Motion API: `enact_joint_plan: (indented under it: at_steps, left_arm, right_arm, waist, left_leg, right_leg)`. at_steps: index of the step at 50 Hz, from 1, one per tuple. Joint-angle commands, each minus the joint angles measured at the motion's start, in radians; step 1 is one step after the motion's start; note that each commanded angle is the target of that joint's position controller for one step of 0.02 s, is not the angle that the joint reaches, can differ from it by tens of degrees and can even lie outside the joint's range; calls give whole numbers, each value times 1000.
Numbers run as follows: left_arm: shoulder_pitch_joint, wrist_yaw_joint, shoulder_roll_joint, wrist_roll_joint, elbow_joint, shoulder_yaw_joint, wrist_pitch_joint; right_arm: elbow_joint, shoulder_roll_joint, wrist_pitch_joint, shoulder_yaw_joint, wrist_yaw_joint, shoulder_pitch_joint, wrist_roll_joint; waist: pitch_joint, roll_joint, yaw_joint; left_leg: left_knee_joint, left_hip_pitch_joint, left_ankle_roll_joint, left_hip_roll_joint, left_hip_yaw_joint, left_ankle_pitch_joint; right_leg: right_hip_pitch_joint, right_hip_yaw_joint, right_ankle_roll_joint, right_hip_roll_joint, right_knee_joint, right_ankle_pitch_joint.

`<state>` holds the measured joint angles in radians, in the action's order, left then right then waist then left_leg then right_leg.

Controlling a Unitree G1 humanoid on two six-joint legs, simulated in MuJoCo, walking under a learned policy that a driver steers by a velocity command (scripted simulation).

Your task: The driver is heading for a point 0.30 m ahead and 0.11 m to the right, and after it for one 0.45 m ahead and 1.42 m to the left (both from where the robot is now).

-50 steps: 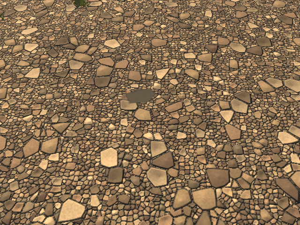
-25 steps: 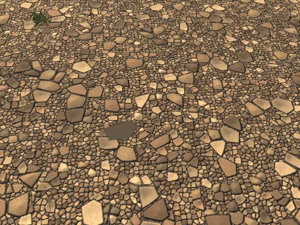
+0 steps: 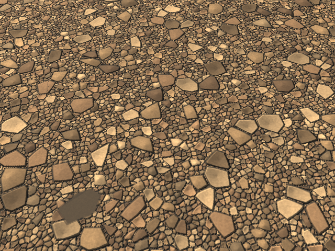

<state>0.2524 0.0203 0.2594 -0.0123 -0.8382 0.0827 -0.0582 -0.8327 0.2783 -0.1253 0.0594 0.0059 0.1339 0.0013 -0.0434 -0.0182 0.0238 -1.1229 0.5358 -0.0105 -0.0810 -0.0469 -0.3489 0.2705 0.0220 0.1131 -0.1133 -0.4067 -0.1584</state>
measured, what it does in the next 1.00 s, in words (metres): walks ahead: left foot, then right foot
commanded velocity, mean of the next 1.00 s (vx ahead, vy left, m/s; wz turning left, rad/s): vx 0.21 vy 0.00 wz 0.12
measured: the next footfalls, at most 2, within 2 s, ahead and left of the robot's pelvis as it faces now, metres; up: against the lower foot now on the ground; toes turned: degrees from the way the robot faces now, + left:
left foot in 0.28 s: +0.36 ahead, +0.13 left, +0.00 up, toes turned -9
right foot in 0.72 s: +0.35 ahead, -0.09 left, +0.00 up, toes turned +8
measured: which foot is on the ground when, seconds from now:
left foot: up 0.00-0.26, down 0.28-0.72, up 0.74-1.00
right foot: down 0.00-0.30, up 0.32-0.70, down 0.72-1.00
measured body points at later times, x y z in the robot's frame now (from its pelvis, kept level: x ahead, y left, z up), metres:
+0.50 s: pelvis +0.24 +0.05 +0.00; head +0.28 +0.06 +0.44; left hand +0.39 +0.32 -0.12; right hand +0.33 -0.22 -0.12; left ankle +0.32 +0.14 -0.74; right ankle +0.20 -0.09 -0.68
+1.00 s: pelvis +0.27 +0.02 +0.00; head +0.31 +0.01 +0.45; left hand +0.36 +0.32 -0.09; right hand +0.47 -0.23 -0.11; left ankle +0.25 +0.16 -0.68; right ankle +0.31 -0.10 -0.74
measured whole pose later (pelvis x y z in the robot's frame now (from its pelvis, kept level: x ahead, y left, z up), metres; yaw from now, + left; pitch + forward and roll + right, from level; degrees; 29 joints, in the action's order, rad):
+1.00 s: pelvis +0.27 +0.02 +0.00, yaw +13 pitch +2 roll +1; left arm 0.16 -0.05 0.25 0.02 -0.71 0.06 0.01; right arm -0.69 0.33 0.06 0.09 0.01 0.19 0.02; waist -0.04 -0.03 0.01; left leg -0.98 0.51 -0.10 -0.02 -0.03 -0.38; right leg 0.25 -0.07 0.01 0.05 -0.43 -0.21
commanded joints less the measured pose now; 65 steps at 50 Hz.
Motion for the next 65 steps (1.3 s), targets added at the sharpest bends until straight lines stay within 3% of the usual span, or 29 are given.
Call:
enact_joint_plan:
  at_steps: [1,5,9,12,14,15,16,17,18,20,23,26,31,35,36,37,38,40,42,50,54,56,57,58,59,60,61,62,65]
  left_arm:
    - [-31,-22,160,-2,87,34,-20]
    - [29,-36,175,-11,81,40,-8]
    - [94,-36,162,-17,64,36,2]
    - [109,-49,139,0,52,28,14]
    - [82,-51,113,10,69,16,14]
    - [107,-52,81,30,91,0,9]
    - [302,-43,44,14,55,-14,0]
    - [308,-36,131,8,38,-3,3]
    - [165,-36,171,3,63,8,12]
    - [7,-50,158,23,109,11,28]
    - [22,-66,94,17,127,1,41]
    - [10,-78,93,13,126,0,49]
    - [-82,-72,97,10,154,1,56]
    - [-40,-54,110,5,146,10,25]
    - [-12,-57,160,16,146,23,22]
    - [-35,-66,236,40,165,37,32]
    - [-44,-57,238,75,168,39,35]
    - [-140,-58,142,47,197,14,28]
    - [-171,-61,125,25,203,5,31]
    - [-99,-72,199,24,183,35,61]
    - [-100,-55,222,0,175,46,58]
    - [-108,-53,209,-20,165,45,55]
    - [-47,-48,171,-10,140,36,52]
    - [-40,-39,100,47,175,12,49]
    - [-135,-49,120,44,219,15,46]
    - [-177,-56,164,22,220,28,50]
    - [-171,-61,168,12,213,32,55]
    - [-152,-71,167,19,193,36,59]
    - [-106,-70,160,21,182,39,60]
  right_arm:
    - [71,83,10,24,8,-2,-17]
    - [118,47,10,7,0,-149,-13]
    - [160,78,1,12,-13,-227,7]
    - [143,104,-17,18,-29,-168,-14]
    - [104,138,-32,30,-30,-22,-41]
    - [90,191,-34,36,-32,100,-61]
    - [49,199,-15,40,-41,162,-49]
    - [54,154,2,30,-48,157,0]
    - [78,123,16,20,-46,79,15]
    - [100,104,38,8,-39,-7,3]
    - [98,151,60,27,-26,-7,-11]
    - [109,186,84,47,-8,5,2]
    - [128,175,124,53,14,4,14]
    - [144,159,145,50,26,4,22]
    - [149,126,148,40,28,30,20]
    - [158,66,145,26,25,73,14]
    - [185,129,132,44,23,70,11]
    - [141,202,143,75,22,116,15]
    - [127,165,170,70,29,133,12]
    - [248,92,172,32,-7,-2,18]
    - [266,116,182,44,-25,18,20]
    - [245,117,184,54,-29,88,17]
    - [236,157,183,70,-19,128,15]
    - [256,287,179,99,0,159,9]
    - [280,301,158,92,-9,148,-25]
    - [275,258,138,81,-17,142,-32]
    - [269,231,127,72,-14,94,-21]
    - [273,205,127,65,-8,51,-3]
    - [281,182,138,51,9,15,4]
  waist:
    - [63,30,-41]
    - [41,77,19]
    - [43,105,52]
    - [66,139,32]
    - [163,127,-41]
    - [308,6,-69]
    - [449,-281,-20]
    - [446,-203,-29]
    - [295,-108,-54]
    - [153,2,-43]
    - [150,-91,0]
    - [209,-107,-3]
    - [153,-133,-25]
    - [135,-135,13]
    - [158,-78,10]
    - [156,164,-34]
    - [143,297,-35]
    - [105,154,-62]
    - [83,139,-59]
    - [125,198,14]
    - [120,213,2]
    - [127,187,-42]
    - [142,90,-44]
    - [162,-236,-19]
    - [182,-269,-74]
    - [174,-160,-95]
    - [136,-133,-61]
    - [126,-90,-40]
    - [144,-118,-8]
  left_leg:
    - [159,80,-39,-27,-4,100]
    - [479,-6,-50,41,19,391]
    - [612,-43,-35,74,-9,426]
    - [666,-65,16,77,11,394]
    - [703,-294,84,56,23,606]
    - [603,-580,168,-104,-143,987]
    - [621,-846,369,-321,-475,1117]
    - [682,-821,371,-316,-580,840]
    - [704,-704,324,-259,-479,712]
    - [748,-470,280,-178,-356,698]
    - [780,-342,253,-103,-277,738]
    - [795,-318,258,-97,-286,637]
    - [838,-227,218,-57,-354,188]
    - [752,-213,164,-9,-394,189]
    - [663,-142,115,32,-355,92]
    - [422,15,50,166,-181,-156]
    - [202,92,10,191,-77,-295]
    - [1,92,-34,133,-89,-180]
    - [-97,118,-71,120,-67,-95]
    - [242,-20,-89,49,55,-35]
    - [436,-136,-35,64,105,-3]
    - [652,-284,22,99,130,156]
    - [733,-428,60,77,56,318]
    - [723,-618,169,-202,-311,747]
    - [746,-536,365,-333,-475,820]
    - [764,-506,359,-277,-401,725]
    - [762,-474,301,-214,-324,643]
    - [760,-457,253,-167,-287,567]
    - [773,-399,239,-118,-258,551]
  right_leg:
    - [-51,282,198,267,199,283]
    - [17,205,125,186,178,196]
    - [-58,292,97,218,114,89]
    - [-201,303,61,252,-27,294]
    - [-195,244,-2,176,-231,497]
    - [-36,191,-50,105,-488,253]
    - [211,129,-125,-6,-797,-456]
    - [283,163,-139,47,-877,-502]
    - [347,132,-157,86,-908,-437]
    - [343,85,-166,134,-808,-347]
    - [218,51,-170,125,-590,-335]
    - [151,48,-182,100,-462,-252]
    - [96,64,-174,76,-309,-155]
    - [-58,49,-138,80,-3,-23]
    - [-165,124,-97,198,46,13]
    - [-241,341,10,421,87,153]
    - [-144,496,142,546,121,279]
    - [-117,322,105,444,92,275]
    - [-120,205,71,382,73,299]
    - [-179,51,108,403,70,347]
    - [-167,29,85,432,26,326]
    - [-114,-24,18,405,-71,262]
    - [-10,-92,-59,359,-192,136]
    - [283,-189,-168,234,-520,-349]
    - [420,-47,-197,128,-723,-552]
    - [424,23,-187,148,-811,-498]
    - [431,39,-174,160,-807,-407]
    - [429,49,-174,168,-777,-336]
    - [353,44,-189,137,-764,-220]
